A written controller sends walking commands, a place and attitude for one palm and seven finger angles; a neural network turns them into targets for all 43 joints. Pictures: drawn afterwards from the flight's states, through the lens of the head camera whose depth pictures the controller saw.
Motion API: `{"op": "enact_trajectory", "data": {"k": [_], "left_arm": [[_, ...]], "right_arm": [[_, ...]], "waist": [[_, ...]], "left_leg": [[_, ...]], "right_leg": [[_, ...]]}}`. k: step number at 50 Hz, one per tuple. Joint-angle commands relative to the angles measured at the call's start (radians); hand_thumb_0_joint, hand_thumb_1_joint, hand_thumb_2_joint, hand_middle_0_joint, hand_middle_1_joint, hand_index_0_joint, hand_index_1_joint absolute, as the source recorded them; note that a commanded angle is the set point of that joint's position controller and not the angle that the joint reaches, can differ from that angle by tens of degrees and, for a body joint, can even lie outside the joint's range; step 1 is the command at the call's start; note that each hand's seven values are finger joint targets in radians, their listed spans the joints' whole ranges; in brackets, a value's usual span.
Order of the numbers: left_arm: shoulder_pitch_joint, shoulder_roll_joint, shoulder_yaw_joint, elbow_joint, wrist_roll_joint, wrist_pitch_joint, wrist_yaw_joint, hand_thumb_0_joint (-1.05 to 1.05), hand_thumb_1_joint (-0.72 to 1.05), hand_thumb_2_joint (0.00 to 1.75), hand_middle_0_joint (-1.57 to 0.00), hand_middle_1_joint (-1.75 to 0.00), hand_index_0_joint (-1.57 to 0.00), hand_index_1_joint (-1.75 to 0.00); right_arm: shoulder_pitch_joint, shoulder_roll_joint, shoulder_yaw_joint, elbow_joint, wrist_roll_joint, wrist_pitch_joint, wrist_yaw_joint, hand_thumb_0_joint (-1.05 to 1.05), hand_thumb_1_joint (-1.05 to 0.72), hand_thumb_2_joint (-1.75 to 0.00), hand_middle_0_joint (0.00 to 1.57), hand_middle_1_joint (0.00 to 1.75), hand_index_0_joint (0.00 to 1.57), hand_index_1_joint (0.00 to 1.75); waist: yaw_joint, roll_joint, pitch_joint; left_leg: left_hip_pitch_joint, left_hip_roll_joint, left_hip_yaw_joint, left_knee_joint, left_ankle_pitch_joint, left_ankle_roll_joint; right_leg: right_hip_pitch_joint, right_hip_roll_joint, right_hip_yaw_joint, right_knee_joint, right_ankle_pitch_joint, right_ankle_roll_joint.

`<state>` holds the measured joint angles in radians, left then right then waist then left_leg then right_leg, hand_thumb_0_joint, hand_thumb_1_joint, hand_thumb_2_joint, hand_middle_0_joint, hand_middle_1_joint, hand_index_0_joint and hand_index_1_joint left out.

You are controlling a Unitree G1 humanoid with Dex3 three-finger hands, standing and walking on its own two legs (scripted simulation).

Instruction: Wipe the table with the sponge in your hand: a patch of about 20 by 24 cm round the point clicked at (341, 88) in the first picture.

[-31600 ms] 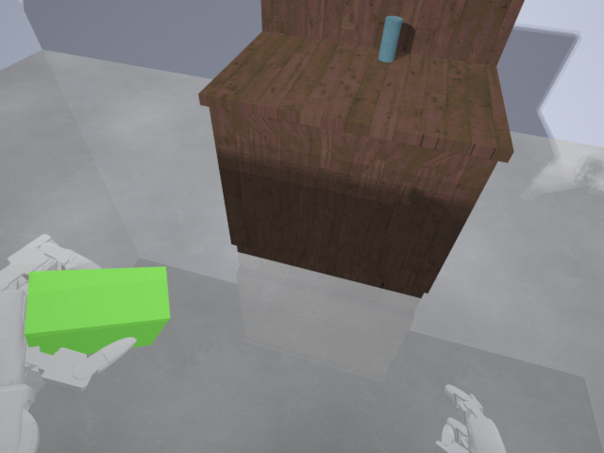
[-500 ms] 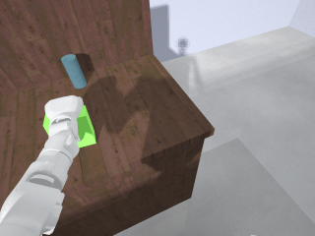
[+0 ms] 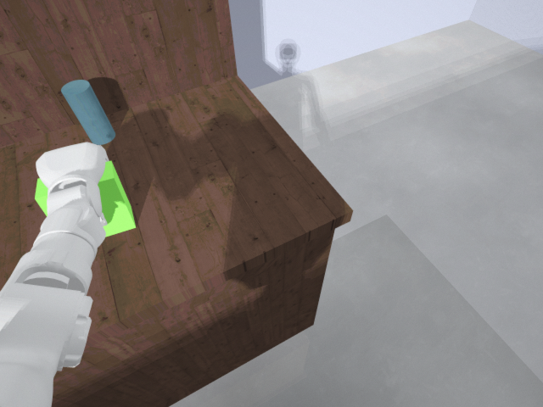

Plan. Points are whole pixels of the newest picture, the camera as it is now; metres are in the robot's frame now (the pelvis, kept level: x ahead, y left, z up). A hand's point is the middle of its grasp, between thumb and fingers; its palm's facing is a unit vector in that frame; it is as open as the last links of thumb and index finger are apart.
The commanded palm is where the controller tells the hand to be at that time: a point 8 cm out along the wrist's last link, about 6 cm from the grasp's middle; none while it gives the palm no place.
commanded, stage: wipe forward along the third lane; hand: left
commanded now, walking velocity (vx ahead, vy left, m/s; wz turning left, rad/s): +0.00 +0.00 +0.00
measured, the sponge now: (94, 212) +0.42 +0.30 +0.04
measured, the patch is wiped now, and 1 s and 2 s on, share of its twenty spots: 0.80 0.90 0.95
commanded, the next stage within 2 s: wipe back along the third lane in 0.40 s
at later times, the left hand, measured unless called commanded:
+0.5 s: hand (77, 169) +0.48 +0.33 +0.08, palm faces -0.14 -0.01 -0.99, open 9.7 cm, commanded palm +0.48 +0.32 +0.11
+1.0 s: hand (77, 175) +0.47 +0.33 +0.07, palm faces -0.03 +0.00 -1.00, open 9.8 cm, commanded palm +0.43 +0.29 +0.11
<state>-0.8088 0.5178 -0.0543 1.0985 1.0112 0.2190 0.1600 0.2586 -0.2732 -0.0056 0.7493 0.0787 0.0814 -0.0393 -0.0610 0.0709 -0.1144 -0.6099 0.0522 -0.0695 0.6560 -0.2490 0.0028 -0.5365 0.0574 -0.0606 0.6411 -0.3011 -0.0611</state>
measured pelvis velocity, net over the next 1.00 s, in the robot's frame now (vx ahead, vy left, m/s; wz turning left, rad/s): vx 0.04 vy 0.06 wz -0.02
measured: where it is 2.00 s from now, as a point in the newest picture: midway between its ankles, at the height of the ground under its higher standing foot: outside the picture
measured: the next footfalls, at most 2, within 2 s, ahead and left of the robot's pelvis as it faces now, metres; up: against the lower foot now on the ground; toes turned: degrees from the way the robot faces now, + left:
none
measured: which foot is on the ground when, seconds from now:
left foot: down 0.00-1.00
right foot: down 0.00-1.00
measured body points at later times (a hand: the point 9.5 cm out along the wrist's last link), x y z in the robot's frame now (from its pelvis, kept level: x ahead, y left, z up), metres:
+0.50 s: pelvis +0.01 +0.03 +0.00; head +0.08 +0.02 +0.44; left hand +0.49 +0.32 +0.13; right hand +0.04 -0.25 -0.13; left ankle +0.05 +0.16 -0.72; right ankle +0.01 -0.08 -0.72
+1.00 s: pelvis +0.04 +0.06 +0.01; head +0.08 +0.05 +0.46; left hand +0.47 +0.32 +0.13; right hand +0.14 -0.19 -0.13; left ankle +0.05 +0.16 -0.72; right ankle +0.01 -0.08 -0.72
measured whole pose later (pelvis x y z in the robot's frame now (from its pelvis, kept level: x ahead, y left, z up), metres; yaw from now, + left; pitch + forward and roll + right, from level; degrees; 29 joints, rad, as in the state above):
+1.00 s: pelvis +0.04 +0.06 +0.01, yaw -1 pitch +11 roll -2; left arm -0.75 0.42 -0.15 0.96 0.97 0.36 0.24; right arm 0.22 -0.23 -0.01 0.75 0.08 0.13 0.01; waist -0.02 0.05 -0.15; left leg -0.53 0.00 -0.01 0.63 -0.30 0.03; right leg -0.44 0.00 -0.01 0.55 -0.31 0.02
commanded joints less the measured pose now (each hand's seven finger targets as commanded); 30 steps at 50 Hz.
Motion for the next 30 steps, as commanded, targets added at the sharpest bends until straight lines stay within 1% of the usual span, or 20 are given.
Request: {"op": "enact_trajectory", "data": {"k": [1, 3, 4, 6, 7, 8, 9, 10, 12, 14, 15, 16, 18, 20, 22, 24, 25, 26, 28, 30], "left_arm": [[-0.320, 0.275, 0.044, -0.089, 0.041, 0.013, 0.044, 0.00, 0.10, 1.30, -1.20, -1.60, -1.20, -1.60], [-0.322, 0.283, 0.045, -0.082, 0.045, 0.016, 0.043, 0.00, 0.10, 1.30, -1.20, -1.60, -1.20, -1.60], [-0.331, 0.274, 0.037, -0.083, 0.045, 0.016, 0.043, 0.00, 0.10, 1.30, -1.20, -1.60, -1.20, -1.60], [-0.326, 0.299, 0.057, -0.076, 0.048, 0.014, 0.042, 0.00, 0.10, 1.30, -1.20, -1.60, -1.20, -1.60], [-0.355, 0.294, 0.042, -0.071, 0.052, 0.016, 0.041, 0.00, 0.10, 1.30, -1.20, -1.60, -1.20, -1.60], [-0.349, 0.308, 0.053, -0.065, 0.051, 0.019, 0.041, 0.00, 0.10, 1.30, -1.20, -1.60, -1.20, -1.60], [-0.373, 0.328, 0.057, -0.060, 0.054, 0.021, 0.041, 0.00, 0.10, 1.30, -1.20, -1.60, -1.20, -1.60], [-0.384, 0.355, 0.082, -0.059, 0.053, 0.017, 0.038, 0.00, 0.10, 1.30, -1.20, -1.60, -1.20, -1.60], [-0.413, 0.337, 0.047, -0.051, 0.066, 0.019, 0.032, 0.00, 0.10, 1.30, -1.20, -1.60, -1.20, -1.60], [-0.427, 0.354, 0.050, -0.035, 0.075, 0.021, 0.028, 0.00, 0.10, 1.30, -1.20, -1.60, -1.20, -1.60], [-0.434, 0.384, 0.082, -0.038, 0.074, 0.014, 0.024, 0.00, 0.10, 1.30, -1.20, -1.60, -1.20, -1.60], [-0.431, 0.368, 0.059, -0.028, 0.084, 0.016, 0.020, 0.00, 0.10, 1.30, -1.20, -1.60, -1.20, -1.60], [-0.443, 0.374, 0.060, -0.019, 0.086, 0.016, 0.018, 0.00, 0.10, 1.30, -1.20, -1.60, -1.20, -1.60], [-0.469, 0.387, 0.075, -0.029, 0.084, 0.008, 0.012, 0.00, 0.10, 1.30, -1.20, -1.60, -1.20, -1.60], [-0.471, 0.364, 0.050, -0.014, 0.088, 0.009, 0.010, 0.00, 0.10, 1.30, -1.20, -1.60, -1.20, -1.60], [-0.473, 0.386, 0.070, -0.011, 0.089, 0.005, 0.011, 0.00, 0.10, 1.30, -1.20, -1.60, -1.20, -1.60], [-0.458, 0.383, 0.084, -0.016, 0.081, -0.001, 0.008, 0.00, 0.10, 1.30, -1.20, -1.60, -1.20, -1.60], [-0.428, 0.355, 0.068, -0.010, 0.084, -0.003, 0.008, 0.00, 0.10, 1.30, -1.20, -1.60, -1.20, -1.60], [-0.381, 0.272, 0.024, -0.025, 0.076, -0.005, 0.008, 0.00, 0.10, 1.30, -1.20, -1.60, -1.20, -1.60], [-0.349, 0.248, 0.040, -0.051, 0.058, -0.012, 0.014, 0.00, 0.10, 1.30, -1.20, -1.60, -1.20, -1.60]], "right_arm": [[0.026, -0.145, -0.040, -0.090, -0.008, -0.020, -0.002, 0.00, -0.90, -0.90, 0.20, 0.30, 0.20, 0.30], [0.025, -0.148, -0.040, -0.093, -0.007, -0.017, -0.001, 0.00, -0.90, -0.90, 0.20, 0.30, 0.20, 0.30], [0.027, -0.147, -0.040, -0.093, -0.008, -0.017, -0.001, 0.00, -0.90, -0.90, 0.20, 0.30, 0.20, 0.30], [0.036, -0.149, -0.039, -0.091, -0.010, -0.013, 0.000, 0.00, -0.90, -0.90, 0.20, 0.30, 0.20, 0.30], [0.032, -0.150, -0.039, -0.090, -0.008, -0.012, -0.001, 0.00, -0.90, -0.90, 0.20, 0.30, 0.20, 0.30], [0.035, -0.152, -0.039, -0.091, -0.008, -0.013, 0.000, 0.00, -0.90, -0.90, 0.20, 0.30, 0.20, 0.30], [0.035, -0.155, -0.037, -0.088, -0.007, -0.013, -0.002, 0.00, -0.90, -0.90, 0.20, 0.30, 0.20, 0.30], [0.038, -0.156, -0.037, -0.086, -0.009, -0.013, -0.003, 0.00, -0.90, -0.90, 0.20, 0.30, 0.20, 0.30], [0.052, -0.157, -0.037, -0.085, -0.009, -0.014, -0.003, 0.00, -0.90, -0.90, 0.20, 0.30, 0.20, 0.30], [0.061, -0.160, -0.036, -0.083, -0.010, -0.015, -0.003, 0.00, -0.90, -0.90, 0.20, 0.30, 0.20, 0.30], [0.066, -0.160, -0.039, -0.081, -0.013, -0.016, -0.003, 0.00, -0.90, -0.90, 0.20, 0.30, 0.20, 0.30], [0.077, -0.161, -0.039, -0.080, -0.013, -0.013, -0.004, 0.00, -0.90, -0.90, 0.20, 0.30, 0.20, 0.30], [0.083, -0.162, -0.039, -0.082, -0.013, -0.012, -0.002, 0.00, -0.90, -0.90, 0.20, 0.30, 0.20, 0.30], [0.089, -0.161, -0.042, -0.076, -0.016, -0.013, -0.004, 0.00, -0.90, -0.90, 0.20, 0.30, 0.20, 0.30], [0.104, -0.163, -0.044, -0.075, -0.017, -0.012, -0.003, 0.00, -0.90, -0.90, 0.20, 0.30, 0.20, 0.30], [0.118, -0.165, -0.046, -0.071, -0.020, -0.012, -0.001, 0.00, -0.90, -0.90, 0.20, 0.30, 0.20, 0.30], [0.117, -0.163, -0.049, -0.071, -0.022, -0.011, -0.001, 0.00, -0.90, -0.90, 0.20, 0.30, 0.20, 0.30], [0.126, -0.161, -0.052, -0.071, -0.023, -0.010, 0.001, 0.00, -0.90, -0.90, 0.20, 0.30, 0.20, 0.30], [0.122, -0.151, -0.056, -0.074, -0.023, -0.010, 0.008, 0.00, -0.90, -0.90, 0.20, 0.30, 0.20, 0.30], [0.106, -0.149, -0.060, -0.075, -0.024, -0.009, 0.011, 0.00, -0.90, -0.90, 0.20, 0.30, 0.20, 0.30]], "waist": [[-0.024, -0.091, -0.250], [-0.029, -0.114, -0.245], [-0.033, -0.109, -0.246], [-0.025, -0.087, -0.253], [-0.040, -0.089, -0.228], [-0.037, -0.098, -0.227], [-0.044, -0.103, -0.228], [-0.036, -0.087, -0.239], [-0.050, -0.070, -0.239], [-0.051, -0.068, -0.244], [-0.042, -0.050, -0.272], [-0.049, -0.041, -0.277], [-0.054, -0.058, -0.271], [-0.051, -0.017, -0.291], [-0.063, -0.038, -0.282], [-0.058, -0.037, -0.308], [-0.046, -0.036, -0.330], [-0.047, -0.037, -0.338], [-0.039, -0.025, -0.328], [-0.023, -0.018, -0.332]], "left_leg": [[0.088, -0.067, 0.067, -0.034, 0.029, 0.053], [0.075, -0.067, 0.070, -0.032, 0.022, 0.054], [0.079, -0.066, 0.073, -0.030, 0.025, 0.054], [0.085, -0.067, 0.068, -0.034, 0.039, 0.053], [0.080, -0.064, 0.072, -0.031, 0.026, 0.054], [0.071, -0.067, 0.074, -0.031, 0.016, 0.054], [0.065, -0.065, 0.074, -0.032, 0.005, 0.054], [0.064, -0.064, 0.069, -0.034, 0.021, 0.053], [0.072, -0.065, 0.071, -0.032, 0.016, 0.053], [0.074, -0.062, 0.069, -0.033, 0.014, 0.053], [0.082, -0.060, 0.067, -0.029, 0.044, 0.053], [0.088, -0.063, 0.068, -0.025, 0.048, 0.052], [0.080, -0.062, 0.070, -0.026, 0.036, 0.051], [0.094, -0.056, 0.068, -0.024, 0.065, 0.051], [0.099, -0.058, 0.070, -0.020, 0.062, 0.051], [0.097, -0.057, 0.073, -0.017, 0.078, 0.050], [0.108, -0.056, 0.067, -0.021, 0.106, 0.049], [0.126, -0.055, 0.068, -0.016, 0.124, 0.050], [0.152, -0.052, 0.068, -0.022, 0.135, 0.047], [0.177, -0.046, 0.059, -0.034, 0.163, 0.044]], "right_leg": [[0.145, -0.028, 0.083, -0.137, 0.206, 0.044], [0.145, -0.029, 0.087, -0.141, 0.205, 0.048], [0.143, -0.030, 0.086, -0.140, 0.216, 0.048], [0.143, -0.026, 0.078, -0.133, 0.221, 0.043], [0.123, -0.028, 0.079, -0.137, 0.208, 0.046], [0.129, -0.029, 0.083, -0.145, 0.197, 0.049], [0.128, -0.030, 0.087, -0.147, 0.185, 0.050], [0.134, -0.028, 0.084, -0.141, 0.202, 0.044], [0.113, -0.026, 0.078, -0.136, 0.187, 0.046], [0.105, -0.023, 0.075, -0.136, 0.170, 0.045], [0.117, -0.024, 0.076, -0.128, 0.207, 0.039], [0.110, -0.021, 0.072, -0.122, 0.205, 0.039], [0.106, -0.021, 0.069, -0.129, 0.195, 0.043], [0.100, -0.020, 0.069, -0.121, 0.217, 0.036], [0.085, -0.016, 0.062, -0.123, 0.210, 0.040], [0.099, -0.015, 0.062, -0.117, 0.233, 0.039], [0.110, -0.013, 0.057, -0.112, 0.256, 0.032], [0.105, -0.010, 0.052, -0.107, 0.267, 0.033], [0.088, -0.004, 0.042, -0.114, 0.253, 0.030], [0.087, -0.002, 0.035, -0.113, 0.253, 0.022]]}}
